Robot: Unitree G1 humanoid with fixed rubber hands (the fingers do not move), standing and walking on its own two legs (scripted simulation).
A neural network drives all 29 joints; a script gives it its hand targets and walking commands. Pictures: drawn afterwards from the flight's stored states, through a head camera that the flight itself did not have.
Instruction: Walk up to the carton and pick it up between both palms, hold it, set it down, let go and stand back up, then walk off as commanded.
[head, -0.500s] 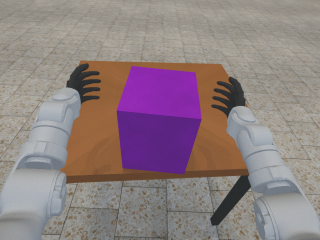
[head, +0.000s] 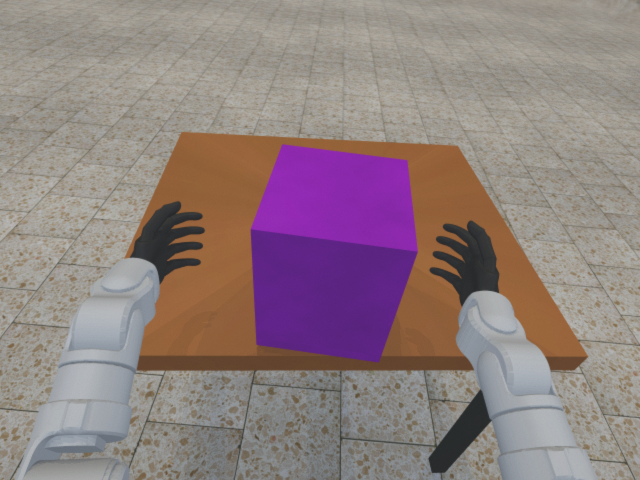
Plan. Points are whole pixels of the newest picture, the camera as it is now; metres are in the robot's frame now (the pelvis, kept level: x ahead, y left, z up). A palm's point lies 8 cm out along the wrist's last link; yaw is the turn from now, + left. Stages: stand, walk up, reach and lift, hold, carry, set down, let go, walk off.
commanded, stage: set down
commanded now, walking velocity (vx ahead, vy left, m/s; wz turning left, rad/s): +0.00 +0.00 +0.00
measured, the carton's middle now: (330, 253) +0.46 -0.04 +0.04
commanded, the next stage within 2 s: none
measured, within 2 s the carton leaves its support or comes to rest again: neither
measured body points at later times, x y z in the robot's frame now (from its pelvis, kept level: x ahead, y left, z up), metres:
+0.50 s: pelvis +0.02 +0.00 +0.00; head +0.00 +0.02 +0.45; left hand +0.30 +0.22 +0.07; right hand +0.26 -0.20 +0.08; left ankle +0.00 +0.13 -0.75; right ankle +0.03 -0.13 -0.75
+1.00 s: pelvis +0.04 +0.01 +0.00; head +0.04 +0.03 +0.45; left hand +0.24 +0.23 +0.03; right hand +0.22 -0.18 +0.03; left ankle +0.00 +0.13 -0.75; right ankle +0.03 -0.13 -0.75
